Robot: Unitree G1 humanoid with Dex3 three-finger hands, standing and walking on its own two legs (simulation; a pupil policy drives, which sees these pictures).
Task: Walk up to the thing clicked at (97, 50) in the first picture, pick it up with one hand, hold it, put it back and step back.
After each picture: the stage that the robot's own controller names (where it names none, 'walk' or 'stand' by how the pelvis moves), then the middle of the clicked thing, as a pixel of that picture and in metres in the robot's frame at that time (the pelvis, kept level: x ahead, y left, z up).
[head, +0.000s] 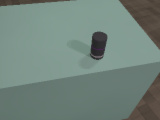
stand; (98, 46) +0.56 -0.07 +0.01
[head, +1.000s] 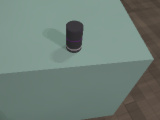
sink last; (74, 37) +0.52 +0.05 +0.05
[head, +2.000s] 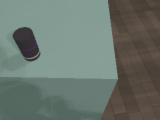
rise first; (27, 45) +0.46 +0.22 +0.04
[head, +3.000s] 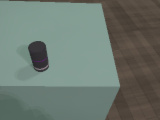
stand; (39, 57) +0.47 +0.18 +0.01
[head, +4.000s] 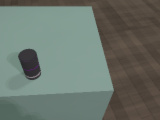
stand; (30, 64) +0.44 +0.21 +0.01
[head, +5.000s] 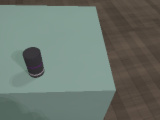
stand; (34, 63) +0.45 +0.19 +0.00
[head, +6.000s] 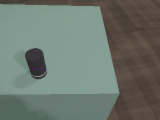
stand; (36, 64) +0.44 +0.19 +0.00
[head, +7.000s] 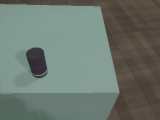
stand; (37, 63) +0.45 +0.18 +0.00
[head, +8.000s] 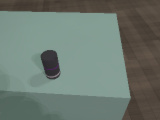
rise first; (51, 65) +0.45 +0.17 +0.01
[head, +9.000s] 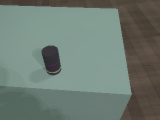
go down; (52, 60) +0.46 +0.16 +0.01
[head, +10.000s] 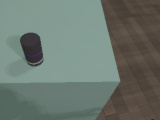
go down; (32, 50) +0.47 +0.15 +0.02
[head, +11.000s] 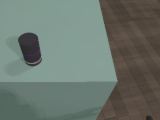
go down; (31, 50) +0.48 +0.16 +0.03
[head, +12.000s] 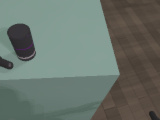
close in; (23, 43) +0.46 +0.17 +0.06
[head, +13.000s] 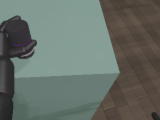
close; (21, 40) +0.47 +0.17 +0.07
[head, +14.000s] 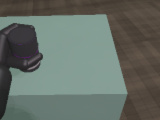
lift; (26, 50) +0.34 +0.16 +0.22
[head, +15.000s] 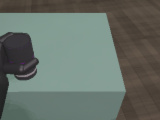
lift; (22, 58) +0.33 +0.17 +0.19
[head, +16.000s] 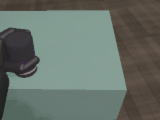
hold; (22, 55) +0.33 +0.17 +0.20
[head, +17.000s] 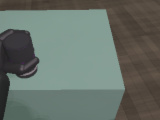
crouch; (22, 56) +0.33 +0.17 +0.19
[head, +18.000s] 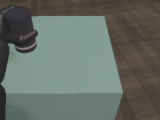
crouch; (22, 31) +0.40 +0.18 +0.24
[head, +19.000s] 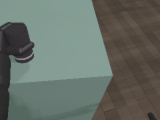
lower; (20, 44) +0.46 +0.17 +0.08
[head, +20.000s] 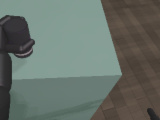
lower; (20, 39) +0.47 +0.17 +0.08
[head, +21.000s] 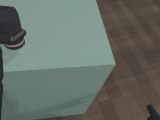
lower; (10, 30) +0.50 +0.18 +0.08
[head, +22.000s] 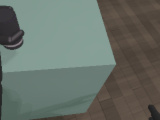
lower; (8, 30) +0.49 +0.18 +0.08
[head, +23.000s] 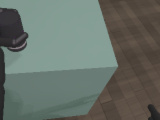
loosen; (12, 32) +0.49 +0.18 +0.08
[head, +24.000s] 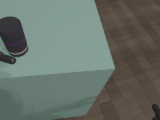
withdraw; (14, 38) +0.47 +0.17 +0.07
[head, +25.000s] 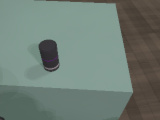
sink last; (49, 56) +0.46 +0.16 +0.04
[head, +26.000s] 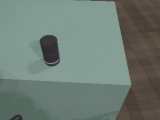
stand; (50, 51) +0.48 +0.16 +0.04
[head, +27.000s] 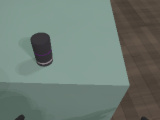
stand; (42, 50) +0.46 +0.16 +0.06
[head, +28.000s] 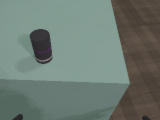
stand; (42, 47) +0.46 +0.16 +0.07
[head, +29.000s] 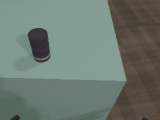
stand; (40, 45) +0.48 +0.16 +0.07
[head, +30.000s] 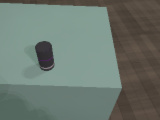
stand; (45, 56) +0.49 +0.16 +0.01
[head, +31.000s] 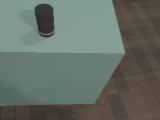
walk; (45, 21) +0.57 +0.14 +0.03
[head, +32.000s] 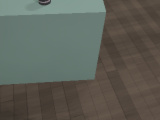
walk; out of the picture +0.83 +0.23 +0.04
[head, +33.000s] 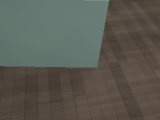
stand; out of the picture +1.10 +0.18 +0.03
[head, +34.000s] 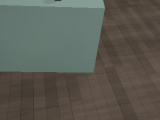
stand; out of the picture +1.08 +0.18 +0.00
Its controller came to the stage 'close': yes
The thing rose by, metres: 0.22
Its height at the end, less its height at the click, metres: +0.00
